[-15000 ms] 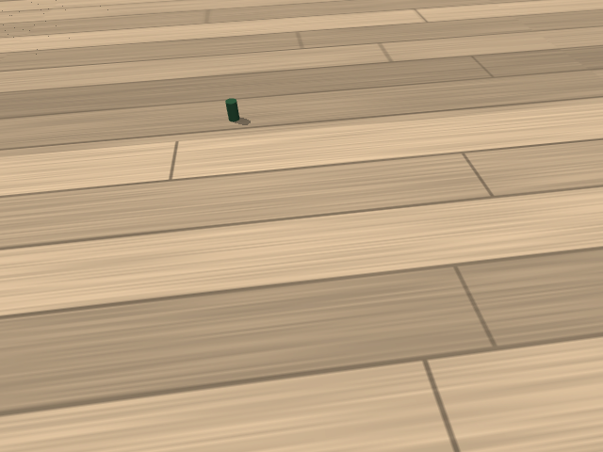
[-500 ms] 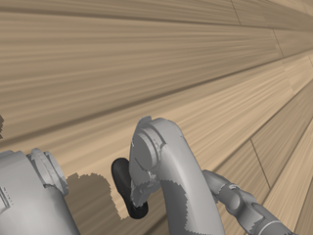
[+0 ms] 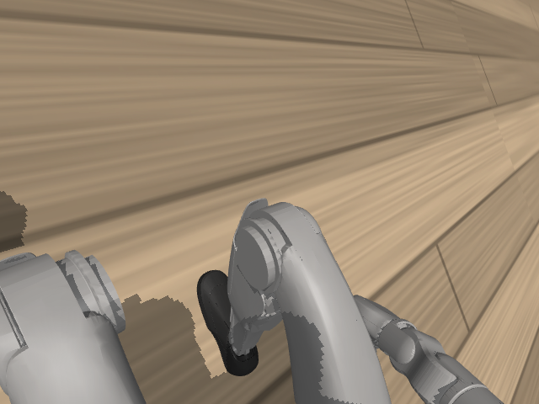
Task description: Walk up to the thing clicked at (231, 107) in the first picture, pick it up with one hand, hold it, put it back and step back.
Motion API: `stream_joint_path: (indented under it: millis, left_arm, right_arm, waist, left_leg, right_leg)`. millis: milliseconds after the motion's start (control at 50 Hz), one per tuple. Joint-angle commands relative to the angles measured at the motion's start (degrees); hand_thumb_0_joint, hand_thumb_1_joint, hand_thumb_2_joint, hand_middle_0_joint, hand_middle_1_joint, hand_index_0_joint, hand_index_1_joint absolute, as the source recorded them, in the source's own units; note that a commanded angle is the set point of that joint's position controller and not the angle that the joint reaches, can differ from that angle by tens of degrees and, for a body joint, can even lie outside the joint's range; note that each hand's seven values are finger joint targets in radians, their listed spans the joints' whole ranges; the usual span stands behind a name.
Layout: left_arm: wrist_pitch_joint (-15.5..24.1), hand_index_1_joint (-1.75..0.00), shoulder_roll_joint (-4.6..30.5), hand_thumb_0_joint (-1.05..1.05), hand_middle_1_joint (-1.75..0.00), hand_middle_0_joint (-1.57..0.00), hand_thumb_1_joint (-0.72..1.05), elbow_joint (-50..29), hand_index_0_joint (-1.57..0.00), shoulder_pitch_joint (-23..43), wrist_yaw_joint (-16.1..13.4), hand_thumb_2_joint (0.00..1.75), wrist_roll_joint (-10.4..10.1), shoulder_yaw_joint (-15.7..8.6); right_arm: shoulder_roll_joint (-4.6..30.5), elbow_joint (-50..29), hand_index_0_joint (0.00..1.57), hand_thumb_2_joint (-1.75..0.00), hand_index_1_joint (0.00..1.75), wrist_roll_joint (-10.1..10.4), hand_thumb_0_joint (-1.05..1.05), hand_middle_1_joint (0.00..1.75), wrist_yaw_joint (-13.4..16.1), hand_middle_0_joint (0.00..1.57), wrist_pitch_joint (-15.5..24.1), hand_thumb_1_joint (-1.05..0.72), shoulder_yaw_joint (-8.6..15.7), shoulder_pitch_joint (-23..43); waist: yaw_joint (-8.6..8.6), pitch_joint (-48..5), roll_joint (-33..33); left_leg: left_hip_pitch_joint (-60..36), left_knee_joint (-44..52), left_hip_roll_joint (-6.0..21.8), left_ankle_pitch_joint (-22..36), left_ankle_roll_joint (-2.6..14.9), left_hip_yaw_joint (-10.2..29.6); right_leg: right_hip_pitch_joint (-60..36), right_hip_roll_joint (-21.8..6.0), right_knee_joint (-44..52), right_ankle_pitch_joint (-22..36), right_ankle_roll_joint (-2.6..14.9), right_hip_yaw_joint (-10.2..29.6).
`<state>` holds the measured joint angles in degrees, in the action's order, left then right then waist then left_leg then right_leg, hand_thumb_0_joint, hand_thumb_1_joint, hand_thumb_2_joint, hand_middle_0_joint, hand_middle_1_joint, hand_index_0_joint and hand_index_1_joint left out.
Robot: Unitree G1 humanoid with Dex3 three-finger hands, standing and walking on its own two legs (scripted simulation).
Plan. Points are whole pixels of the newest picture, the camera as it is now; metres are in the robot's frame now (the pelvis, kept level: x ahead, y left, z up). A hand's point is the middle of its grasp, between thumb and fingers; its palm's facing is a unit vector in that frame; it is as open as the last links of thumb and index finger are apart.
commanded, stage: settle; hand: left
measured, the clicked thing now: out of the picture +0.45 +0.30 -0.22
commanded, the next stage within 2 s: lift in 1.58 s
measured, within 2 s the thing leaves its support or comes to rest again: neither
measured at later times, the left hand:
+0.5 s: hand out of the picture +0.41 +0.33 -0.05, palm faces +0.40 -0.92 -0.04, open 5.7 cm
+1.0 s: hand out of the picture +0.43 +0.33 +0.01, palm faces +0.41 -0.91 -0.05, open 5.8 cm
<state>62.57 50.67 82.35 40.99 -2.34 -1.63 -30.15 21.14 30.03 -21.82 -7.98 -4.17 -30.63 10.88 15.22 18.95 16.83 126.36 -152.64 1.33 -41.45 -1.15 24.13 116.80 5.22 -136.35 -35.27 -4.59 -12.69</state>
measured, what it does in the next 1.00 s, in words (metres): rises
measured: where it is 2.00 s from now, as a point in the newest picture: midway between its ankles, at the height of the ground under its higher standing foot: (167, 383)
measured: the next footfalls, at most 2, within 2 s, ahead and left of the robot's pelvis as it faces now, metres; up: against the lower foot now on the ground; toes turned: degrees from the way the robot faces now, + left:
none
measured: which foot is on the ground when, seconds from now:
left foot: down 0.00-1.00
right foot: down 0.00-1.00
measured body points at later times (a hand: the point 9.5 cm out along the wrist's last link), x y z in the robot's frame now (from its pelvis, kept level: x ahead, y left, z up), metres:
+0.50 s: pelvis +0.01 -0.01 +0.02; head +0.19 +0.15 +0.40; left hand +0.39 +0.38 -0.05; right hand +0.19 -0.25 -0.04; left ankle +0.08 +0.12 -0.25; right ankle +0.15 -0.14 -0.25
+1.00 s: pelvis +0.03 -0.02 +0.06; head +0.23 +0.09 +0.44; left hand +0.40 +0.38 +0.02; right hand +0.21 -0.26 -0.05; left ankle +0.08 +0.12 -0.25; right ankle +0.15 -0.14 -0.25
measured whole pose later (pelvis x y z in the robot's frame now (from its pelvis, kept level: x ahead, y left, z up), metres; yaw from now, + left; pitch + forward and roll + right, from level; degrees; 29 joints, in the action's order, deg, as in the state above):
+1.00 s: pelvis +0.03 -0.02 +0.06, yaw +9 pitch +31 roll -8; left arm 35.4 30.4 52.1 37.2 8.9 -7.0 -27.3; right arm 17.7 35.0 -6.1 -4.7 -5.6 -7.3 -3.5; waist 8.5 -2.3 1.7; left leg 128.0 -137.0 1.7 -40.7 -2.5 11.1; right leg 123.1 -0.2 -131.7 -39.9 -2.7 -4.1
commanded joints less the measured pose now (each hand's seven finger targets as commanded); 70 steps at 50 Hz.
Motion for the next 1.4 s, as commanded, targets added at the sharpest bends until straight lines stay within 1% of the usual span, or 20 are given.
stream_joint_path:
  millis: [0,120,160,220,260,320,420,500,600,620,640,780,920,960,1120,1140,1160,1240,1320,1380]
  left_arm:
    - [2.8,-1.58,11.9,0.00,-1.56,-1.43,0.37,-16.9,-1.42,14.1,0.4,1.42,0.3,-1.3]
    - [-3.0,-1.60,4.2,0.00,-1.58,-1.47,0.34,-23.2,-1.47,11.2,2.4,1.41,-0.6,3.5]
    - [-5.2,-1.58,4.3,0.00,-1.57,-1.46,0.34,-25.6,-1.47,10.5,2.9,1.38,-1.2,3.0]
    - [-8.1,-1.56,-0.2,0.00,-1.55,-1.45,0.28,-27.4,-1.46,11.3,3.7,1.35,-3.2,4.8]
    - [-9.7,-1.55,0.5,0.00,-1.54,-1.43,0.26,-29.7,-1.44,11.5,3.9,1.35,-4.0,3.2]
    - [-12.0,-1.54,-3.3,0.00,-1.53,-1.42,0.29,-29.3,-1.43,9.7,5.0,1.34,-3.9,5.4]
    - [-14.9,-1.52,-3.1,0.00,-1.51,-1.40,0.28,-34.8,-1.41,9.9,6.4,1.32,-4.0,4.3]
    - [-16.5,-1.51,-3.9,0.00,-1.50,-1.40,0.29,-40.4,-1.41,14.4,6.6,1.31,-5.3,3.6]
    - [-17.9,-1.48,-2.9,0.00,-1.48,-1.38,0.30,-42.5,-1.39,15.0,7.1,1.29,-4.2,3.0]
    - [-18.5,-1.48,-5.5,0.00,-1.48,-1.38,0.32,-40.3,-1.39,12.9,7.7,1.28,-4.2,4.8]
    - [-18.7,-1.48,-4.3,0.00,-1.47,-1.37,0.31,-41.8,-1.38,13.9,7.8,1.28,-4.7,3.2]
    - [-22.0,-1.44,-8.4,0.00,-1.44,-1.32,0.30,-36.5,-1.34,9.1,10.5,1.26,-6.3,3.3]
    - [-22.9,-1.46,-5.9,0.00,-1.46,-1.33,0.32,-42.8,-1.34,11.7,11.2,1.28,-6.5,0.2]
    - [-23.3,-1.47,-8.3,0.00,-1.47,-1.35,0.34,-42.0,-1.36,11.5,11.3,1.29,-6.9,0.9]
    - [-23.5,-1.47,-7.0,0.00,-1.46,-1.35,0.30,-44.3,-1.35,15.0,11.0,1.29,-5.6,0.0]
    - [-24.2,-1.47,-9.6,0.00,-1.46,-1.34,0.29,-39.6,-1.35,11.6,11.2,1.29,-5.7,0.9]
    - [-23.7,-1.47,-8.2,0.00,-1.46,-1.34,0.28,-44.1,-1.35,15.5,11.0,1.29,-5.8,0.7]
    - [-24.4,-1.46,-10.4,0.00,-1.46,-1.33,0.30,-39.4,-1.34,13.1,11.2,1.29,-5.5,1.4]
    - [-24.2,-1.44,-8.2,0.00,-1.44,-1.31,0.29,-42.0,-1.32,14.3,10.8,1.28,-5.1,-0.2]
    - [-24.2,-1.44,-11.1,0.00,-1.44,-1.31,0.30,-41.6,-1.32,15.7,10.6,1.30,-5.5,1.5]
  right_arm:
    - [21.0,0.2,0.20,-0.90,0.30,0.2,0.00,0.30,0.8,0.20,-1.2,-0.89,9.1,-3.6]
    - [20.0,0.4,0.20,-0.90,0.30,2.7,0.00,0.30,0.4,0.20,-1.6,-0.89,12.7,-6.6]
    - [19.4,0.3,0.20,-0.90,0.30,3.9,0.00,0.30,0.5,0.20,-1.7,-0.89,13.7,-7.8]
    - [17.9,0.9,0.20,-0.90,0.30,5.6,0.00,0.30,0.4,0.20,-1.4,-0.89,15.1,-10.0]
    - [17.4,0.9,0.20,-0.89,0.30,7.0,0.00,0.30,0.5,0.20,-1.1,-0.88,16.3,-10.7]
    - [16.2,1.2,0.20,-0.89,0.30,8.2,0.00,0.30,0.4,0.20,-1.1,-0.89,17.5,-11.8]
    - [14.5,0.6,0.20,-0.89,0.30,10.2,0.00,0.30,0.8,0.20,-0.9,-0.89,20.6,-13.2]
    - [13.5,1.2,0.20,-0.89,0.30,11.5,0.00,0.30,1.5,0.20,-0.8,-0.88,22.1,-15.6]
    - [12.1,2.2,0.20,-0.90,0.30,12.5,0.00,0.30,2.2,0.20,-1.3,-0.89,23.8,-18.0]
    - [11.4,1.7,0.20,-0.90,0.30,12.7,0.00,0.30,2.2,0.20,-1.2,-0.88,24.0,-17.8]
    - [11.5,2.4,0.20,-0.90,0.30,12.9,0.00,0.30,2.4,0.20,-1.2,-0.89,24.4,-18.9]
    - [10.8,2.4,0.20,-0.90,0.30,14.6,0.00,0.30,3.3,0.20,-0.9,-0.88,26.3,-20.6]
    - [9.7,2.3,0.20,-0.90,0.30,15.6,0.00,0.30,4.1,0.20,-0.8,-0.88,28.0,-21.8]
    - [9.4,2.3,0.20,-0.90,0.30,15.7,0.00,0.30,4.2,0.20,-0.6,-0.89,28.2,-21.8]
    - [8.6,3.4,0.20,-0.90,0.30,15.5,0.00,0.30,4.9,0.20,-0.3,-0.89,29.4,-22.5]
    - [8.7,3.1,0.20,-0.90,0.30,15.7,0.00,0.30,4.9,0.20,-0.2,-0.89,29.5,-21.8]
    - [8.5,3.4,0.20,-0.90,0.30,15.6,0.00,0.30,4.8,0.20,0.0,-0.89,29.6,-22.2]
    - [8.6,3.3,0.20,-0.90,0.30,15.8,0.00,0.30,5.0,0.20,0.3,-0.89,29.9,-22.1]
    - [8.2,3.2,0.20,-0.90,0.30,15.9,0.00,0.30,5.0,0.20,0.3,-0.89,30.3,-22.3]
    - [8.0,3.2,0.20,-0.90,0.30,16.2,0.00,0.30,5.0,0.20,0.7,-0.89,30.4,-22.5]
  waist:
    - [5.60,-38.2,-41.6]
    - [4.20,-40.6,-42.0]
    - [2.94,-41.6,-40.9]
    - [3.06,-42.1,-37.4]
    - [1.31,-42.4,-35.3]
    - [1.04,-41.9,-33.9]
    - [-2.37,-45.8,-33.9]
    - [-2.73,-51.0,-35.9]
    - [-4.12,-53.8,-36.4]
    - [-3.81,-54.1,-35.0]
    - [-4.26,-54.3,-34.7]
    - [-4.83,-56.6,-29.2]
    - [-7.10,-62.6,-29.8]
    - [-6.61,-62.3,-30.1]
    - [-6.90,-62.7,-29.3]
    - [-6.76,-60.5,-28.3]
    - [-6.64,-61.4,-28.9]
    - [-6.43,-60.1,-28.1]
    - [-8.03,-60.8,-28.3]
    - [-6.64,-61.3,-27.3]
  left_leg:
    - [-29.8,21.7,4.3,12.8,-1.99,-6.4]
    - [-28.4,24.0,3.5,11.4,-1.88,-7.8]
    - [-26.8,24.1,3.1,11.7,-1.45,-8.7]
    - [-23.1,24.1,2.4,8.8,-0.53,-9.9]
    - [-20.5,24.5,2.0,6.2,0.19,-10.8]
    - [-19.9,26.2,1.8,2.9,0.37,-10.7]
    - [-19.3,28.6,1.2,-1.6,0.91,-12.9]
    - [-23.1,29.1,0.9,2.2,0.66,-13.7]
    - [-23.9,30.1,0.6,5.4,0.72,-15.3]
    - [-23.0,30.0,0.4,5.1,0.99,-15.7]
    - [-22.8,30.0,0.3,5.5,1.13,-16.1]
    - [-21.3,30.2,0.0,8.8,1.74,-17.6]
    - [-24.3,31.4,0.0,12.3,1.72,-18.8]
    - [-24.9,31.8,0.0,12.7,1.70,-18.9]
    - [-25.2,32.6,0.3,11.7,2.01,-19.7]
    - [-24.9,33.1,0.2,11.0,2.06,-19.7]
    - [-24.5,33.1,0.3,10.1,1.99,-19.8]
    - [-25.0,34.1,0.1,9.6,2.04,-19.9]
    - [-25.3,35.3,-0.1,8.1,2.05,-20.2]
    - [-26.1,35.5,-0.1,8.3,1.97,-20.0]
  right_leg:
    - [-13.2,0.7,7.2,12.2,4.80,-7.3]
    - [-11.2,0.0,8.2,11.6,5.20,-6.1]
    - [-11.2,-0.1,8.4,12.0,5.33,-5.4]
    - [-11.4,-0.2,9.7,10.5,5.33,-4.5]
    - [-11.4,-0.4,10.7,8.7,5.23,-3.8]
    - [-8.7,-0.8,11.1,5.4,5.45,-3.4]
    - [-7.9,-1.3,12.6,1.1,5.90,-1.4]
    - [-7.4,-1.7,12.5,3.9,6.35,-0.2]
    - [-8.2,-2.4,12.9,5.3,6.69,1.4]
    - [-8.7,-2.4,13.5,5.0,6.67,1.6]
    - [-9.4,-2.5,14.0,5.3,6.57,1.8]
    - [-12.3,-2.9,15.8,7.5,6.16,2.8]
    - [-15.7,-3.5,16.7,9.7,6.11,4.4]
    - [-15.7,-3.7,17.1,10.0,6.13,4.6]
    - [-16.5,-3.7,19.0,8.9,5.98,5.7]
    - [-15.3,-3.9,19.2,8.0,6.03,5.5]
    - [-15.6,-3.7,19.2,7.4,6.10,5.6]
    - [-14.6,-4.0,19.9,6.7,6.20,5.4]
    - [-14.9,-4.0,20.4,4.8,6.29,5.5]
    - [-14.0,-4.0,20.5,5.0,6.33,5.4]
